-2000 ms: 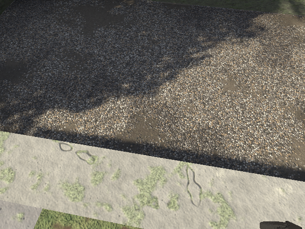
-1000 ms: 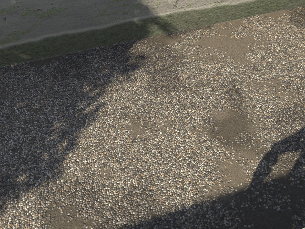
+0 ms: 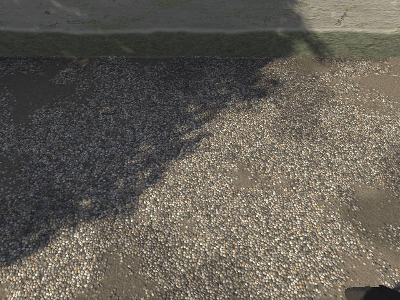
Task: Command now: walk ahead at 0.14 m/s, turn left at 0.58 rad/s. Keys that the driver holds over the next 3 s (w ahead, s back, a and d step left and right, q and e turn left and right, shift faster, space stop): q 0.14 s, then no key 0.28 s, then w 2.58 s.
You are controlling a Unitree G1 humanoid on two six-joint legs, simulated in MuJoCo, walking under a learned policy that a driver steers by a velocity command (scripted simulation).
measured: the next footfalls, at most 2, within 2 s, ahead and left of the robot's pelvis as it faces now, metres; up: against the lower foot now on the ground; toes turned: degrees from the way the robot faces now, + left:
right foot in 0.42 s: +0.05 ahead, -0.12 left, +0.00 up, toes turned +18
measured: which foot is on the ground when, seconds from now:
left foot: down 0.00-1.00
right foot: down 0.00-0.18, up 0.20-0.40, down 0.42-1.00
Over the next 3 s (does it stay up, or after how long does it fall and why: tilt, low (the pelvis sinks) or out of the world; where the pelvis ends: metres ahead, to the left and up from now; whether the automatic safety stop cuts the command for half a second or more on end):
stays up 0.02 -0.01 0.03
